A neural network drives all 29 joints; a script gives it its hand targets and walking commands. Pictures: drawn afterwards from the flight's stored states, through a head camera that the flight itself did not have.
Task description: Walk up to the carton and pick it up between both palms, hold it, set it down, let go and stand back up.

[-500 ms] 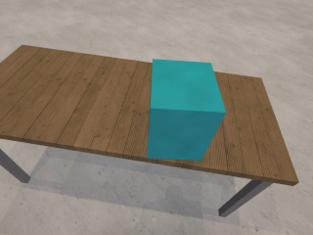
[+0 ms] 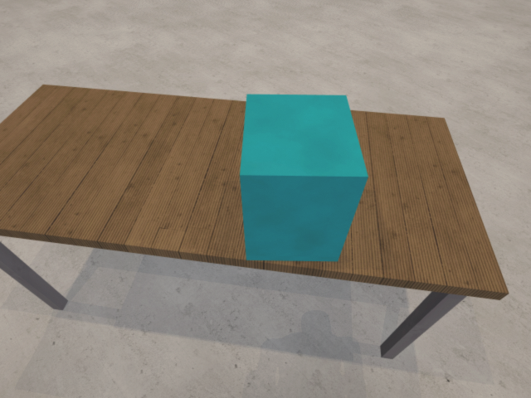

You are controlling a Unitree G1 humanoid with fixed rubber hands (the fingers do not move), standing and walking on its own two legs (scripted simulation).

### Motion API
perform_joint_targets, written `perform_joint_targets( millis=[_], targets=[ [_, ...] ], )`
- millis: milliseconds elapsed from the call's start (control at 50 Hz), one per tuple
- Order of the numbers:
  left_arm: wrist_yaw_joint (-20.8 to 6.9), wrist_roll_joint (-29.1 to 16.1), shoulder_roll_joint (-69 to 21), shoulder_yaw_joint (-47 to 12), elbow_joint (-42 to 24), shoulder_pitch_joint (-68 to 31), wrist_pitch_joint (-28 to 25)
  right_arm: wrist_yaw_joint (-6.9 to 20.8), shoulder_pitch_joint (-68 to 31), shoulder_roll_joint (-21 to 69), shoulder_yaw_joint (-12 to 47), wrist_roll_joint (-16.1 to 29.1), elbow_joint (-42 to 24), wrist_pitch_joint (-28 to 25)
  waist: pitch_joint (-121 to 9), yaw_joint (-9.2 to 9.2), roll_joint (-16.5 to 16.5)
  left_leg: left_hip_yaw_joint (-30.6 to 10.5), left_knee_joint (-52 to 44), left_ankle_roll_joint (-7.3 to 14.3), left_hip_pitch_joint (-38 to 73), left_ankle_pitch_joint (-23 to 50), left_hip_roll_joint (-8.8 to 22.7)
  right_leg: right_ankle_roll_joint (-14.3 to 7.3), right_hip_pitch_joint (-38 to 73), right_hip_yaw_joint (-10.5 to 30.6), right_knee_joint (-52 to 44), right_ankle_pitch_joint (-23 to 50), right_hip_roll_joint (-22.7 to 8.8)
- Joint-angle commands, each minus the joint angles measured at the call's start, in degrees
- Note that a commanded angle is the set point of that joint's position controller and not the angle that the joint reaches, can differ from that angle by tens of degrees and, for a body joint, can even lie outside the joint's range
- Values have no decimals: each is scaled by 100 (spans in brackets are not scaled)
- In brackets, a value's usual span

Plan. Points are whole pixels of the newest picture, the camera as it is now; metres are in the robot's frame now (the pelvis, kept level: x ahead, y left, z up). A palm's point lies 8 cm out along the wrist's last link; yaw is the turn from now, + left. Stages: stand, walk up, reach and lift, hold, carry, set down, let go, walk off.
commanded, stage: walk up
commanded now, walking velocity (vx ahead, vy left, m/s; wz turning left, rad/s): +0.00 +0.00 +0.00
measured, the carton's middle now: (294, 181) +0.50 -0.06 -0.01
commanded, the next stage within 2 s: none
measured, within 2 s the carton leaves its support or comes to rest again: neither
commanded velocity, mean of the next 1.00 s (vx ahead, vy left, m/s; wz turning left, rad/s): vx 0.00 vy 0.00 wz -0.06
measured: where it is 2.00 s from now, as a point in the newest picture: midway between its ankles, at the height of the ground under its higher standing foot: outside the picture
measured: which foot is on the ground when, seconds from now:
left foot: down 0.00-1.00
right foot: down 0.00-1.00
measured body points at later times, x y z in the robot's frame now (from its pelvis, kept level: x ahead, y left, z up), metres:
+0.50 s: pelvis -0.01 -0.01 +0.00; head +0.00 -0.01 +0.45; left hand -0.03 +0.20 -0.16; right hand -0.05 -0.21 -0.17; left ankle +0.00 +0.09 -0.75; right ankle -0.02 -0.11 -0.75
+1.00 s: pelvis -0.01 -0.02 +0.00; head +0.00 -0.03 +0.45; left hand +0.01 +0.20 -0.16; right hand -0.05 -0.23 -0.17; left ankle +0.00 +0.09 -0.75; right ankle -0.02 -0.11 -0.75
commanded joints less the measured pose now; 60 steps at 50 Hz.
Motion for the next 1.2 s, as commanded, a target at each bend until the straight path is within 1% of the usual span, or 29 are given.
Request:
perform_joint_targets(
  millis=[0, 60, 300, 320, 340, 360, 380, 420, 460, 480, 500, 540, 580, 620, 680, 740, 880, 920, 960, 980, 1020, 1040, 1060, 1080, 1100, 1120, 1140, 1160, 1180],
  targets=[
    [17, 4, 401, 56, -2, 556, -35, -16, 515, -320, -30, 6, 28, -20, 460, -21, 33, -619, -354, 59, -31, 391, 643, -157, -531, 575, -492, 518, -600],
    [28, 1, 407, 50, -53, 534, -63, -35, 594, -303, -22, -26, 23, -19, 489, -1, 42, -631, -322, -18, -69, 361, 625, -134, -542, 581, -521, 569, -606],
    [14, -2, 391, 46, -117, 590, -60, -45, 718, -301, 10, -29, 26, -32, 428, 14, -47, -641, -264, -35, -106, 405, 652, -151, -546, 564, -487, 574, -581],
    [0, -10, 523, 82, -271, 450, -47, -95, 614, -617, -96, -12, -93, -22, 522, -19, -23, -526, -113, -85, 49, 396, 734, -144, -957, 615, -213, 644, -563],
    [-4, -20, 545, 90, -344, 372, -43, -124, 606, -652, -120, -13, -123, -11, 495, 2, 17, -530, -64, -74, 130, 380, 793, -132, -1124, 591, -104, 634, -538],
    [-8, -22, 538, 85, -435, 259, -38, -132, 715, -587, -115, 3, -119, 4, 434, -58, 73, -544, -82, -60, 21, 330, 830, -130, -1080, 547, -22, 617, -525],
    [2, -11, 420, 69, -351, 399, -41, -87, 864, -228, 9, 2, -2, 6, 290, -9, 37, -658, -234, -12, -204, 230, 752, -143, -674, 488, -250, 502, -519],
    [2, -4, 405, 75, -261, 621, -38, -62, 696, -225, 8, -20, -69, -1, 322, 61, 3, -598, -204, -27, -147, 212, 670, -168, -691, 588, -352, 420, -536],
    [10, 5, 422, 72, -240, 603, -45, -57, 693, -278, 10, -32, -82, -15, 350, 37, -24, -607, -192, -23, -129, 372, 667, -175, -645, 612, -373, 552, -544],
    [-3, 5, 592, 111, -454, 376, -27, -120, 567, -725, -133, -7, -251, -8, 463, -22, -60, -422, 33, -83, 30, 372, 763, -180, -1119, 723, -30, 796, -569],
    [-8, -15, 647, 128, -563, 265, -24, -153, 547, -783, -175, -5, -273, 4, 426, 18, -24, -411, 105, -88, 152, 332, 813, -167, -1360, 724, 84, 791, -567],
    [-20, -19, 661, 139, -765, 35, -14, -162, 756, -648, -156, 19, -264, 35, 284, -91, 64, -464, 53, -44, -13, 189, 905, -161, -1330, 625, 272, 615, -516],
    [-22, -6, 595, 150, -823, 139, -4, -167, 639, -603, -165, 7, -330, 63, 250, -1, 194, -520, -18, 7, -1, -8, 991, -150, -1449, 591, 364, 369, -430],
    [-19, 14, 568, 153, -853, 199, 7, -166, 569, -614, -171, 3, -404, 83, 190, 11, 175, -530, -44, 30, -105, -112, 1026, -164, -1374, 616, 406, 344, -395],
    [-14, 17, 648, 171, -922, 202, -2, -144, 473, -605, -174, -1, -483, 90, 155, 24, -69, -344, 182, -14, -105, 39, 906, -231, -1352, 876, 248, 520, -529],
    [4, 10, 658, 160, -779, 313, -33, -38, 568, -330, -59, -19, -375, 65, 165, -17, -289, -272, 187, -49, -93, 240, 651, -298, -1065, 1113, -363, 360, -665],
    [-7, -13, 704, 146, -711, 194, -59, 5, 621, -470, -54, -43, -231, 3, 356, -32, -76, -359, -63, -87, -34, 311, 718, -277, -905, 959, -548, 328, -548],
    [-26, -19, 850, 182, -881, 46, -50, -75, 492, -803, -184, -35, -356, 13, 441, -22, -96, -218, 157, -163, 140, 194, 818, -274, -1412, 1080, -282, 443, -592],
    [-33, -18, 878, 195, -986, -80, -46, -85, 661, -647, -157, -16, -330, 28, 322, -83, -68, -203, 166, -153, 54, 91, 848, -288, -1402, 1045, -197, 342, -586],
    [-24, -11, 735, 167, -863, 84, -57, -40, 760, -328, -46, -17, -233, 22, 186, -41, -59, -297, 23, -95, -31, 102, 782, -289, -1068, 938, -402, 229, -531],
    [-25, -4, 691, 156, -743, 274, -69, -19, 631, -357, -38, -32, -259, -2, 166, -1, -64, -293, 11, -91, 70, 286, 751, -289, -973, 944, -432, 420, -504],
    [-86, 16, 1005, 331, -699, 766, -45, 41, 1028, -633, -161, -87, -232, -20, -568, 89, -168, -304, 292, -21, 21, -2798, 701, -379, -736, 1132, -316, -3079, -477],
    [-92, 44, 1129, 363, -711, 719, 49, 58, 820, -725, -209, -110, -312, 26, 44, 139, -332, -349, 560, -99, -741, -3547, 678, -483, -1162, 1616, -534, -4217, -656],
    [-99, 59, 1095, 355, -690, 709, 93, 90, 512, -557, -163, -111, -456, 36, 677, 246, -554, -113, 987, -176, -1471, -3157, 533, -615, -1205, 2064, -919, -4372, -977],
    [-78, 40, 1078, 365, -583, 886, 76, 134, 131, -222, -77, -124, -609, -11, 1054, 395, -887, 269, 1535, -248, -1921, -1816, 315, -815, -750, 2524, -1294, -3752, -1350],
    [-39, 34, 1095, 391, -481, 1052, 12, 151, -158, -69, -31, -146, -746, -119, 1161, 468, -774, 218, 1419, -252, -2231, -1018, 410, -945, -126, 2616, -1228, -2428, -1551],
    [-26, 43, 1041, 413, -440, 1173, -39, 165, -259, -163, -40, -139, -817, -196, 943, 479, -643, 197, 1423, -271, -2304, -960, 457, -970, 265, 2495, -1177, -1430, -1577],
    [-27, 57, 1051, 427, -451, 1197, -77, 182, -254, -347, -105, -131, -836, -235, 647, 451, -522, 190, 1638, -299, -2135, -1192, 437, -955, 340, 2312, -1243, -1082, -1531],
    [-36, 86, 1100, 444, -478, 1124, -103, 199, -165, -443, -165, -122, -831, -249, 425, 393, -464, 227, 1754, -290, -1845, -1364, 355, -931, 219, 2106, -1254, -1168, -1464]
  ],
)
